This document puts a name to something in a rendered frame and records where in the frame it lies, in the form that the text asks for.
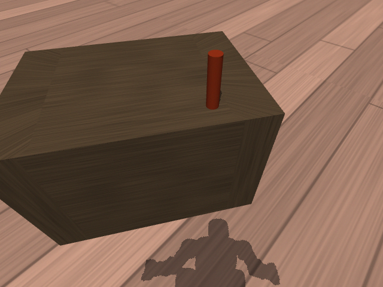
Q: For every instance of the can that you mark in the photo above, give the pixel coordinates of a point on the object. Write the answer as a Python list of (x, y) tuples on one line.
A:
[(214, 72)]

